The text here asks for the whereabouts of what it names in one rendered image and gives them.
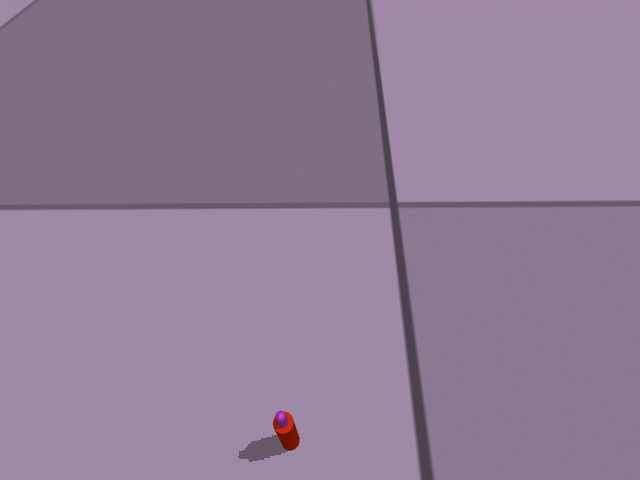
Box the bottle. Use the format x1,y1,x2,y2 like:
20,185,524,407
273,411,300,451

